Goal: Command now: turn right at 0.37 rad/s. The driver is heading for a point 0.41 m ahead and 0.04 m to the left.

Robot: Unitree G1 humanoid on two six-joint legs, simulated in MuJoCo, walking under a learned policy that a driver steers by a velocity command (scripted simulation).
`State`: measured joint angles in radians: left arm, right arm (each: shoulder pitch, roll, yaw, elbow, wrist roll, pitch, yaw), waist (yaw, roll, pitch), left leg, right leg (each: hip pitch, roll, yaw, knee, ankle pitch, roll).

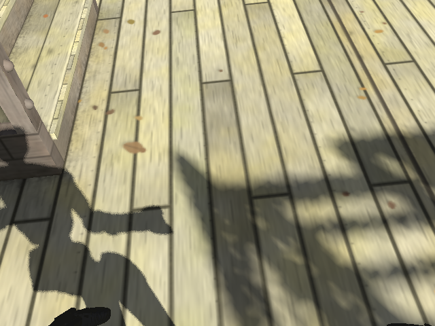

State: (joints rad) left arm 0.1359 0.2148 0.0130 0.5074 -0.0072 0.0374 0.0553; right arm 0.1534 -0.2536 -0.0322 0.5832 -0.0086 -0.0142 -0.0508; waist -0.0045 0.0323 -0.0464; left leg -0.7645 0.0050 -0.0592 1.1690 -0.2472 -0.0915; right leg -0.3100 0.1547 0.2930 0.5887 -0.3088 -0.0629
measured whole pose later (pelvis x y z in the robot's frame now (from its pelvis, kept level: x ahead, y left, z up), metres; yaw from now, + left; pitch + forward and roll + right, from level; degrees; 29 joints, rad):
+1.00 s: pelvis +0.10 +0.02 +0.00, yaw -2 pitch +0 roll +0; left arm 0.19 0.17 0.02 0.68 0.00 -0.07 0.00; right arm 0.23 -0.19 -0.04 0.68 -0.01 0.01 -0.03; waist -0.01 0.00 -0.01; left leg -0.24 0.03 0.00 0.56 -0.32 -0.03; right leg -0.24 -0.01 0.03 0.58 -0.35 0.01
